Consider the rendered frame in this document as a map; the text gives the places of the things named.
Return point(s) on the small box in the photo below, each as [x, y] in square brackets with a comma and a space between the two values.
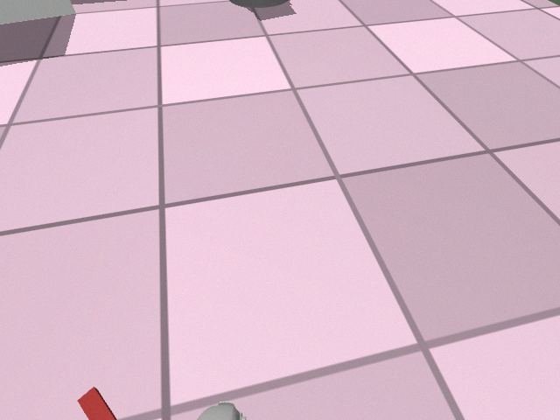
[95, 407]

